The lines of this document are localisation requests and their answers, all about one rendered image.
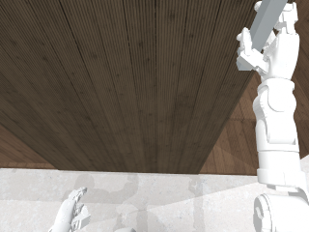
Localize wardrobe door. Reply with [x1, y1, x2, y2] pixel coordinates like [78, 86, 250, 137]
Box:
[0, 0, 295, 175]
[0, 125, 49, 163]

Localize left robot forearm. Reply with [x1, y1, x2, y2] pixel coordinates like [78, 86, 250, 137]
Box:
[48, 222, 72, 232]

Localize right robot forearm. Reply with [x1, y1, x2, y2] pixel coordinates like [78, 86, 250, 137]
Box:
[252, 78, 309, 205]

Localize right robot upper arm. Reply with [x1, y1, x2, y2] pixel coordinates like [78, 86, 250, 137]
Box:
[253, 193, 309, 232]

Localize handle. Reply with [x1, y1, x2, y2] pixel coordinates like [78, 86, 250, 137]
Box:
[236, 0, 288, 71]

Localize robot right hand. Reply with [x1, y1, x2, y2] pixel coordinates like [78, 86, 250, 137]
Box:
[237, 1, 300, 83]

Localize robot left hand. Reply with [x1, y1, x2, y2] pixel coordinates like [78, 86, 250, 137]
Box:
[54, 187, 91, 232]

